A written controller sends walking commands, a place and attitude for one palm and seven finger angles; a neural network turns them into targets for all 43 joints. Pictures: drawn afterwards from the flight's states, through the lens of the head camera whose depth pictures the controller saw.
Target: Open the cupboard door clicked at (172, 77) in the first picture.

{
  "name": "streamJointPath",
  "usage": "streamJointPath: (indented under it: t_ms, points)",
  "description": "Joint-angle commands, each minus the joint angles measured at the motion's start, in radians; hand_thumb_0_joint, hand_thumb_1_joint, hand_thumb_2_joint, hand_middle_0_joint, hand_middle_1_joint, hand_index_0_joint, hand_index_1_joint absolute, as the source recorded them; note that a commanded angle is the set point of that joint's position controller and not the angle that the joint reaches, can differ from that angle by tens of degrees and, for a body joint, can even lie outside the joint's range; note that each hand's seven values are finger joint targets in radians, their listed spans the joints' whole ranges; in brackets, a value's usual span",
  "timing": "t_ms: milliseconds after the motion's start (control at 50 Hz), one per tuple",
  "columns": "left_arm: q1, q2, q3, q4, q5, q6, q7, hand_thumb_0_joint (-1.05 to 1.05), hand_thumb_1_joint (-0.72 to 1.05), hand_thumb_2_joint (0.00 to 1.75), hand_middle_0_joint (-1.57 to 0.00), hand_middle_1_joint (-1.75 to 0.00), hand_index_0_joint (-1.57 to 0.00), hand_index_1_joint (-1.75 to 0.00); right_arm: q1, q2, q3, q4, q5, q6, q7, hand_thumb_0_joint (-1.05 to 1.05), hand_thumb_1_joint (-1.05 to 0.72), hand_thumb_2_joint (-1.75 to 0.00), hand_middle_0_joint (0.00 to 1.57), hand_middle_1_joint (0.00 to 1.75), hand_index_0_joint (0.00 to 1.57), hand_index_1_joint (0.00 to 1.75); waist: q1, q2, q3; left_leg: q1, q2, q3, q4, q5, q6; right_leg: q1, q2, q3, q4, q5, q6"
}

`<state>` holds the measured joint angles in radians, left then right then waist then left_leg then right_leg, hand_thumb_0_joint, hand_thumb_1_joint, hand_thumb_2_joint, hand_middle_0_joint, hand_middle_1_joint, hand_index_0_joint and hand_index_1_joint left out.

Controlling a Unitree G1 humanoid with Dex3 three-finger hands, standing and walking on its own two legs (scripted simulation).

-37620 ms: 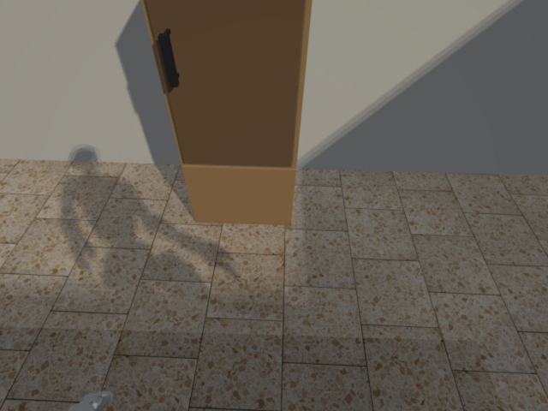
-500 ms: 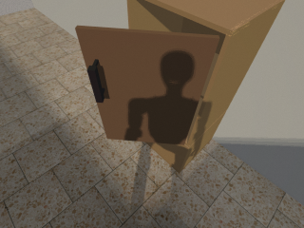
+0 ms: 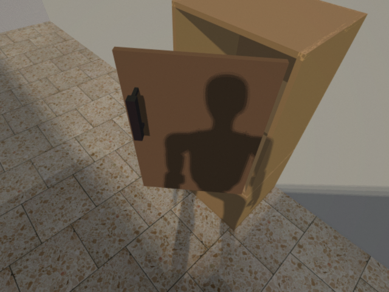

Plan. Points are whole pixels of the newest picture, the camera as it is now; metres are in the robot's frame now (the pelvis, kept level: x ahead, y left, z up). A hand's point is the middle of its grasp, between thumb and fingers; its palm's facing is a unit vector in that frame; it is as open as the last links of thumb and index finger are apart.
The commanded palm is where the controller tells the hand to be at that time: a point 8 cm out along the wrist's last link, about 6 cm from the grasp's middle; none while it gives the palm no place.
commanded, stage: come to a stop and stand still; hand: left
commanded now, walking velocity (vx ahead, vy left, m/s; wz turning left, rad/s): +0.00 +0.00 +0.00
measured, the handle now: (137, 114) +0.54 +0.20 +0.04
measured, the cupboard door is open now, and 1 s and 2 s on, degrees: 41 41 41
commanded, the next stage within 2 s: look again from close up in 0.12 s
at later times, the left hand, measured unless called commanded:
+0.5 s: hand out of the picture +0.04 +0.19 -0.17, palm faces +0.00 -0.97 -0.24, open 7.4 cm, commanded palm none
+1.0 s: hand (107, 253) +0.20 +0.20 -0.04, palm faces +0.29 -0.94 -0.17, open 7.5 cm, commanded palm +0.13 +0.23 -0.06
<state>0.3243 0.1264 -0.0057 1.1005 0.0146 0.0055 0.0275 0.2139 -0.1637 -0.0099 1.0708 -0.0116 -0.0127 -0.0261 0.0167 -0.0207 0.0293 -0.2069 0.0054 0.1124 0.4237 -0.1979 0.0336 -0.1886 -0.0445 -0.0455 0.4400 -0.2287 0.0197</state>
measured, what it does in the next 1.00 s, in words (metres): stands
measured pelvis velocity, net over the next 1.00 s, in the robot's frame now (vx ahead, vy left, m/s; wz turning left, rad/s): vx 0.02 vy -0.01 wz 0.05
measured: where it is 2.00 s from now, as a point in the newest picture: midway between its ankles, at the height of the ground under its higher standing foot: outside the picture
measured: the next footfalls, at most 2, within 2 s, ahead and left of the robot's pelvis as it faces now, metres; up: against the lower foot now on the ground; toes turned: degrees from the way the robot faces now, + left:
none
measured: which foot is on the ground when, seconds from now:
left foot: down 0.00-1.00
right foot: down 0.00-1.00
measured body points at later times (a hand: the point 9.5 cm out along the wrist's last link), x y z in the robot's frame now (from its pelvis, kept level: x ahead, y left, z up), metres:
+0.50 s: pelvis +0.01 +0.01 +0.00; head +0.02 -0.01 +0.44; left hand +0.04 +0.24 -0.15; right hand +0.01 -0.21 -0.17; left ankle +0.02 +0.09 -0.74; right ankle +0.00 -0.13 -0.74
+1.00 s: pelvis +0.02 -0.01 -0.01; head +0.02 -0.02 +0.44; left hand +0.18 +0.25 -0.03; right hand +0.13 -0.25 -0.13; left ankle +0.02 +0.10 -0.74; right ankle +0.01 -0.13 -0.74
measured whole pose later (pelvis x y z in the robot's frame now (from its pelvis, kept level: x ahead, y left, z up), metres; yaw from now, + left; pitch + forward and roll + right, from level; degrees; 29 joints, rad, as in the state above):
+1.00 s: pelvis +0.02 -0.01 -0.01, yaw +3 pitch +1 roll +0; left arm 0.41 0.19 0.06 0.19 -0.14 -0.07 0.11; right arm 0.29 -0.23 0.00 0.85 0.03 -0.24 -0.07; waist -0.02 0.02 -0.03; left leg -0.30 0.00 0.07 0.58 -0.30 0.03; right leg -0.25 -0.06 -0.09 0.59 -0.35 0.01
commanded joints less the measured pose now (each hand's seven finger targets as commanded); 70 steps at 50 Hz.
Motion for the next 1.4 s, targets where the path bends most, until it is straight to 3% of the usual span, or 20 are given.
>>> streamJointPath:
  t_ms: [0,20,40,80,160,400,740,780,800,820,840,860,880,940,1020,1060,1120,1220,1300,1380]
  points:
    - [0.057,0.093,0.011,-0.026,0.004,-0.022,0.005,0.0,0.9,0.9,-0.2,-0.3,-0.2,-0.3,0.073,-0.07,-0.009,-0.007,0.0,-0.007,0.003,0.0,-0.9,-0.9,0.2,0.3,0.2,0.3,-0.011,0.017,0.043,0.01,0.108,-0.13,-0.133,-0.044,-0.008,-0.064,-0.073,0.079,-0.109,0.012,-0.035]
    - [0.106,0.132,0.005,-0.001,0.019,-0.033,0.043,0.0,0.9,0.9,-0.2,-0.3,-0.2,-0.3,-0.016,-0.134,-0.017,-0.08,0.01,-0.01,0.011,0.0,-0.9,-0.9,0.2,0.3,0.2,0.3,0.014,0.04,0.084,-0.042,0.119,-0.088,0.057,0.004,-0.036,-0.093,-0.094,0.101,-0.103,0.088,-0.035]
    - [0.038,0.167,0.01,-0.06,0.01,-0.039,0.034,0.0,0.9,0.9,-0.2,-0.3,-0.2,-0.3,0.041,-0.082,-0.012,-0.102,0.0,0.001,0.018,0.0,-0.9,-0.9,0.2,0.3,0.2,0.3,-0.04,0.056,0.015,-0.023,0.072,-0.101,0.039,-0.128,-0.036,-0.122,-0.113,0.147,-0.106,-0.175,-0.065]
    - [0.009,0.168,0.015,-0.076,0.01,-0.049,0.02,0.0,0.9,0.9,-0.2,-0.3,-0.2,-0.3,0.081,-0.089,-0.007,-0.095,-0.011,-0.006,0.022,0.0,-0.9,-0.9,0.2,0.3,0.2,0.3,-0.049,0.081,0.008,-0.012,0.082,-0.111,0.017,-0.116,-0.023,-0.15,-0.089,0.114,-0.077,-0.195,-0.074]
    - [0.03,0.131,0.011,-0.079,0.009,-0.037,0.013,0.0,0.9,0.9,-0.2,-0.3,-0.2,-0.3,0.085,-0.106,-0.006,-0.107,-0.008,-0.015,0.017,0.0,-0.9,-0.9,0.2,0.3,0.2,0.3,-0.023,0.086,0.025,-0.108,0.115,-0.173,-0.072,-0.147,0.01,-0.074,-0.038,0.046,0.005,-0.079,-0.061]
    - [0.017,0.14,0.011,-0.082,-0.001,-0.032,0.013,0.0,0.9,0.9,-0.2,-0.3,-0.2,-0.3,0.122,-0.105,0.003,-0.056,-0.005,-0.025,0.012,0.0,-0.9,-0.9,0.2,0.3,0.2,0.3,-0.012,-0.026,0.022,-0.042,0.104,-0.132,-0.066,0.014,0.012,-0.049,-0.063,0.073,-0.01,0.023,-0.047]
    - [0.017,0.14,0.012,-0.047,-0.001,-0.032,0.014,0.0,0.9,0.9,-0.2,-0.3,-0.2,-0.3,0.09,-0.094,0.001,-0.001,-0.001,-0.023,0.004,0.0,-0.9,-0.9,0.2,0.3,0.2,0.3,-0.015,0.034,0.003,0.041,0.111,-0.097,-0.049,0.124,0.001,-0.026,-0.069,0.084,-0.036,0.137,-0.046]
    - [0.015,0.14,0.013,-0.046,0.001,-0.034,0.015,0.0,0.9,0.9,-0.2,-0.3,-0.2,-0.3,0.088,-0.092,0.0,0.003,0.0,-0.023,0.003,0.0,-0.9,-0.9,0.2,0.3,0.2,0.3,-0.016,0.012,0.007,0.04,0.111,-0.097,-0.044,0.134,0.001,-0.017,-0.069,0.085,-0.041,0.158,-0.046]
    - [0.083,0.151,0.012,-0.01,0.011,-0.038,0.05,0.0,0.9,0.9,-0.2,-0.3,-0.2,-0.3,0.015,-0.13,-0.009,-0.063,0.011,-0.023,0.005,0.0,-0.9,-0.9,0.2,0.3,0.2,0.3,0.009,-0.017,0.017,-0.004,0.137,-0.085,0.15,0.227,-0.027,-0.038,-0.118,0.138,-0.045,0.436,-0.035]
    - [-0.666,0.397,0.17,-1.588,-0.195,-0.25,0.05,0.0,0.88,0.89,-0.2,-0.32,-0.2,-0.32,0.056,-0.277,-0.029,-0.398,0.056,-0.166,-0.033,0.0,-0.9,-0.9,0.2,0.3,0.2,0.3,-0.106,0.158,-0.491,0.232,0.014,-0.117,0.027,0.309,-0.016,0.056,-0.005,0.013,0.058,0.371,-0.054]
    - [-0.198,0.308,0.142,-1.317,-0.112,-0.193,0.082,0.0,0.85,0.88,-0.2,-0.33,-0.2,-0.33,-0.035,-0.179,0.003,-0.344,0.054,-0.259,-0.066,0.0,-0.9,-0.9,0.2,0.3,0.2,0.3,-0.002,0.302,-0.457,0.318,0.059,-0.105,0.003,0.47,-0.014,-0.003,0.03,0.01,0.11,0.165,-0.065]
    - [-0.146,0.253,0.114,-1.189,-0.122,-0.137,0.127,0.0,0.83,0.87,-0.21,-0.34,-0.21,-0.34,-0.026,-0.183,-0.01,-0.276,0.054,-0.279,-0.067,0.0,-0.9,-0.9,0.2,0.3,0.2,0.3,-0.022,0.261,-0.359,0.197,0.06,-0.106,0.015,0.385,-0.046,-0.045,0.021,-0.025,0.115,0.05,-0.05]
    - [0.128,-0.009,-0.035,-0.999,-0.142,-0.039,0.117,0.0,0.81,0.86,-0.21,-0.36,-0.21,-0.36,0.006,-0.141,-0.018,-0.277,0.07,-0.277,-0.054,0.0,-0.9,-0.9,0.2,0.3,0.2,0.3,-0.048,0.157,-0.196,0.121,0.074,-0.119,-0.001,0.299,-0.031,-0.124,0.023,-0.037,0.093,0.011,-0.037]
    - [-0.027,0.084,0.049,-1.142,-0.167,-0.158,0.059,0.0,0.74,0.83,-0.21,-0.4,-0.21,-0.4,-0.024,-0.218,-0.045,-0.394,0.046,-0.309,-0.053,0.0,-0.9,-0.9,0.2,0.3,0.2,0.3,-0.082,-0.021,-0.014,-0.068,0.029,-0.14,0.089,0.044,-0.021,-0.234,0.03,-0.068,0.073,-0.008,-0.03]
    - [0.325,0.041,0.149,-0.859,-0.218,-0.375,-0.123,0.0,0.64,0.79,-0.22,-0.47,-0.22,-0.47,-0.066,-0.204,-0.075,-0.487,0.025,-0.291,-0.015,0.0,-0.9,-0.9,0.2,0.3,0.2,0.3,0.024,-0.293,-0.031,-0.33,0.001,-0.114,0.252,-0.023,-0.043,-0.37,0.046,-0.081,0.23,-0.065,-0.034]
    - [0.371,0.123,0.245,-0.828,-0.243,-0.486,-0.25,0.0,0.6,0.77,-0.22,-0.5,-0.22,-0.5,-0.088,-0.207,-0.094,-0.534,0.033,-0.281,0.011,0.0,-0.9,-0.9,0.2,0.3,0.2,0.3,0.063,-0.202,-0.103,-0.386,-0.018,-0.088,0.32,0.005,-0.054,-0.342,0.035,-0.049,0.304,0.023,-0.048]
    - [0.245,0.229,0.323,-0.89,-0.267,-0.596,-0.411,0.0,0.53,0.74,-0.23,-0.54,-0.23,-0.54,-0.111,-0.214,-0.096,-0.617,0.041,-0.278,0.022,0.0,-0.9,-0.9,0.2,0.3,0.2,0.3,0.051,-0.026,-0.217,-0.45,-0.034,-0.062,0.433,0.008,-0.046,-0.362,0.02,0.0,0.395,0.071,-0.053]
    - [-0.021,0.289,0.385,-1.311,-0.352,-0.649,-0.389,0.0,0.41,0.69,-0.24,-0.62,-0.24,-0.62,-0.077,-0.184,-0.082,-0.675,0.035,-0.278,-0.003,0.0,-0.9,-0.9,0.2,0.3,0.2,0.3,0.018,0.186,-0.43,-0.387,-0.012,-0.08,0.523,0.007,-0.017,-0.392,0.03,0.061,0.428,0.007,-0.038]
    - [-0.153,0.233,0.26,-1.408,-0.352,-0.689,-0.386,0.0,0.32,0.65,-0.24,-0.68,-0.24,-0.68,-0.035,-0.191,-0.062,-0.615,0.033,-0.302,-0.031,0.0,-0.9,-0.9,0.2,0.3,0.2,0.3,-0.077,0.161,-0.355,-0.418,0.014,-0.118,0.581,-0.046,-0.004,-0.51,0.042,0.082,0.418,-0.069,-0.037]
    - [-0.19,0.293,0.248,-1.179,-0.341,-0.566,-0.484,0.0,0.22,0.61,-0.25,-0.74,-0.25,-0.74,-0.023,-0.23,-0.047,-0.584,0.055,-0.312,-0.055,0.0,-0.9,-0.9,0.2,0.3,0.2,0.3,-0.111,0.056,-0.229,-0.526,0.02,-0.138,0.581,-0.151,0.002,-0.543,0.044,0.103,0.362,-0.212,-0.029]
